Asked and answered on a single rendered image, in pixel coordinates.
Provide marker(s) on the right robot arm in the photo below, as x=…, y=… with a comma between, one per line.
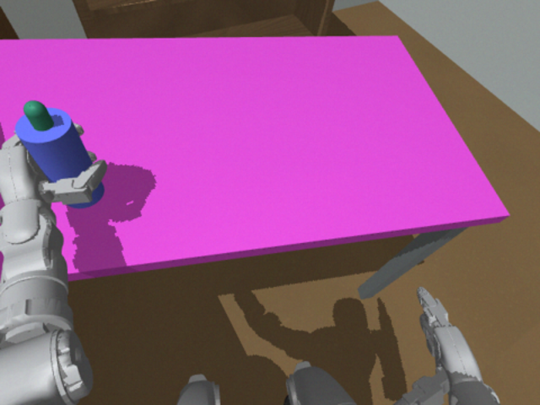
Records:
x=472, y=393

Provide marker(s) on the left robot arm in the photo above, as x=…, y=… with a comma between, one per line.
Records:
x=42, y=361

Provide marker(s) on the table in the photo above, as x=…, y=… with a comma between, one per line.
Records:
x=227, y=147

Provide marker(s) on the bottle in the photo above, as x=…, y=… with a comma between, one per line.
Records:
x=53, y=141

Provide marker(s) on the left robot hand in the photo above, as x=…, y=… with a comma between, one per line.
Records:
x=22, y=178

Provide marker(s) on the right robot hand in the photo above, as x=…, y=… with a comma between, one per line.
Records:
x=454, y=359

